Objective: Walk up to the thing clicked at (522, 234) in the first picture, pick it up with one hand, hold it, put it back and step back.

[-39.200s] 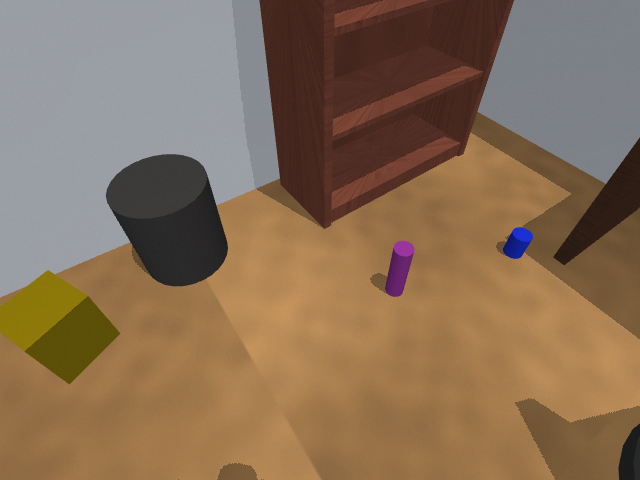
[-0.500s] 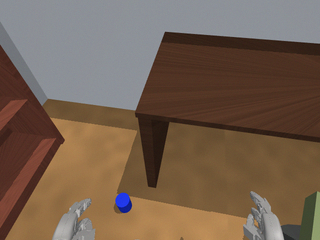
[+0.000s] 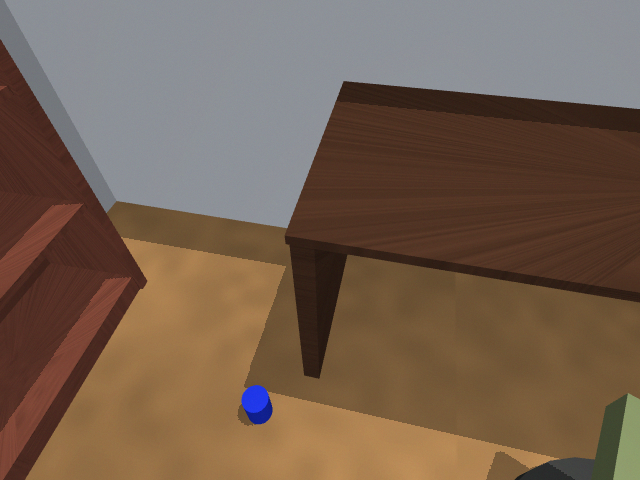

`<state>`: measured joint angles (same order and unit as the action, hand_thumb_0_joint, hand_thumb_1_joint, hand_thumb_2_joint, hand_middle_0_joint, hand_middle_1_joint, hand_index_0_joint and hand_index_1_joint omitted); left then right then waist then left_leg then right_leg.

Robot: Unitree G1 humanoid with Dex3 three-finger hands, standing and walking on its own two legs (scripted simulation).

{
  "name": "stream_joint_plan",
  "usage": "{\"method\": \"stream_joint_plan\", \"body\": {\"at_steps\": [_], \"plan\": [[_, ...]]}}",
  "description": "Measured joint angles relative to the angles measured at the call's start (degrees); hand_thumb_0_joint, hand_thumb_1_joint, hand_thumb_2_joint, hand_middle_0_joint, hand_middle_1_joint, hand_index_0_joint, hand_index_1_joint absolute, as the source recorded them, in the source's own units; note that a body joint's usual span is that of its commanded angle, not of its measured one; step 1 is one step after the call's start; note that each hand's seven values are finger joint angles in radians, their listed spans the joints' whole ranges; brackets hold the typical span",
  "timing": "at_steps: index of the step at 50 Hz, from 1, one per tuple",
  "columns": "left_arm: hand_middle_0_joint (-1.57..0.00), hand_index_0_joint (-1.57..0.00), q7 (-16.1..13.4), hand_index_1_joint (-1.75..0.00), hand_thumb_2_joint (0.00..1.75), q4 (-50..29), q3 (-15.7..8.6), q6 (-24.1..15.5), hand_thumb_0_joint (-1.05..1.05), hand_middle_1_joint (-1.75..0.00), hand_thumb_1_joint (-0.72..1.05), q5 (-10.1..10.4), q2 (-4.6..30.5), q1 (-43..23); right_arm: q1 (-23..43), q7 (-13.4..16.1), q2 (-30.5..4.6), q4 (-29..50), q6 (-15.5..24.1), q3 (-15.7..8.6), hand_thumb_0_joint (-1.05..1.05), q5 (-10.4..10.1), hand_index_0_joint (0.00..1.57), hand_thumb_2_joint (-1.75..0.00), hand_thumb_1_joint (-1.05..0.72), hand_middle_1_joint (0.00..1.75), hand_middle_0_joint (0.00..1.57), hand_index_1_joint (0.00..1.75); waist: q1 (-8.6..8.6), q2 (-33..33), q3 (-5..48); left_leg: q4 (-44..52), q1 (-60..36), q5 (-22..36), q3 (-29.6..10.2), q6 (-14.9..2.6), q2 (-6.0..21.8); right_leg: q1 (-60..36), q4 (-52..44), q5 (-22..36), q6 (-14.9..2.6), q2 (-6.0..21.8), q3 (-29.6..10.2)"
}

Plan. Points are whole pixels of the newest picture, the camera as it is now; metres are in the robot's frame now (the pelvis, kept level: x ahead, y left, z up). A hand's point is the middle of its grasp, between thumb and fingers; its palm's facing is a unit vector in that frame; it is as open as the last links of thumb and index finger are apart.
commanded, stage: stand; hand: left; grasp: from above
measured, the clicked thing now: (257, 405) +0.42 +0.23 -0.71
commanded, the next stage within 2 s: none
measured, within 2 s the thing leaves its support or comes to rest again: neither
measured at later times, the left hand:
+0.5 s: hand out of the picture +0.05 +0.23 -0.14, palm faces +0.02 -0.94 -0.33, open 7.4 cm
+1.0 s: hand out of the picture +0.06 +0.23 -0.14, palm faces +0.00 -0.94 -0.33, open 7.4 cm
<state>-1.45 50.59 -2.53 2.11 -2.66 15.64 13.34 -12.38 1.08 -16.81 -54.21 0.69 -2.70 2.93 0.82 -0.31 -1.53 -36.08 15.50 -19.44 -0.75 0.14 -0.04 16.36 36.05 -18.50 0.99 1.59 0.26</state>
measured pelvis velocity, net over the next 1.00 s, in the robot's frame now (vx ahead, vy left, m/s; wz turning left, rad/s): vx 0.00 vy -0.01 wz -0.02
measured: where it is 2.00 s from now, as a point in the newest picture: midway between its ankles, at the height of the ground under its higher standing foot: outside the picture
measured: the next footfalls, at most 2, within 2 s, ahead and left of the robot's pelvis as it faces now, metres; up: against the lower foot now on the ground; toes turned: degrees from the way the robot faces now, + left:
none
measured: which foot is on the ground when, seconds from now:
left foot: down 0.00-1.00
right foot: down 0.00-1.00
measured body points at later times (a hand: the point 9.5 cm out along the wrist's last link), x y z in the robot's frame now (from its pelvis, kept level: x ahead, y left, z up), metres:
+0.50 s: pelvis -0.01 +0.00 +0.02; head -0.01 -0.01 +0.47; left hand +0.05 +0.28 -0.12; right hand +0.06 -0.29 -0.12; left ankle +0.00 +0.12 -0.73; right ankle +0.01 -0.13 -0.73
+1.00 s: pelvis +0.00 -0.01 +0.02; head +0.00 -0.02 +0.47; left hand +0.06 +0.28 -0.11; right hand +0.05 -0.30 -0.12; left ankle +0.00 +0.12 -0.73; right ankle +0.01 -0.13 -0.73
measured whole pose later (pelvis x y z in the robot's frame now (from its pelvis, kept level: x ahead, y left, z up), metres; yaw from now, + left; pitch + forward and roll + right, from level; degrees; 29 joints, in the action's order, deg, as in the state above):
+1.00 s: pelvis +0.00 -0.01 +0.02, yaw -1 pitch -3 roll +0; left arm -0.6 66.3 -1.8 0.2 -1.3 16.8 6.9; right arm -8.1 1.0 -18.4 -64.7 0.5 -0.8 1.2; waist 0.3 -1.1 -3.3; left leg -20.0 5.5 -11.0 0.0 1.2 1.2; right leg 7.1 20.7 -10.2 0.3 0.4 -0.2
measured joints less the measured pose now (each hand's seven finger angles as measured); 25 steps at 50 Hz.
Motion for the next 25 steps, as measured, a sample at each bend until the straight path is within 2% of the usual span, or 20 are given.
{"method": "stream_joint_plan", "body": {"at_steps": [11,25], "plan": [[-0.2,-0.2,-0.2,-0.3,0.9,9.7,0.3,-1.1,0.01,-0.3,0.91,0.7,-0.6,-1.9,1.3,0.5,0.9,-5.9,-0.5,0.8,0.01,-1.0,0.2,-0.9,-0.9,0.3,0.2,0.3,0.11,-0.6,-1.4,9.2,-6.7,4.6,0.1,0.09,-0.1,-6.5,-8.8,4.3,0.12,0.1,0.0],[-0.2,-0.2,0.1,-0.3,0.9,13.8,0.4,-1.6,0.01,-0.3,0.91,0.8,0.3,-4.7,3.2,0.3,-0.3,-8.7,-0.4,0.9,0.01,-1.3,0.2,-0.9,-0.9,0.3,0.2,0.3,-0.11,-0.5,-1.6,14.3,-9.6,7.6,0.4,0.43,0.4,-9.1,-13.6,7.4,-0.09,-0.3,-0.3]]}}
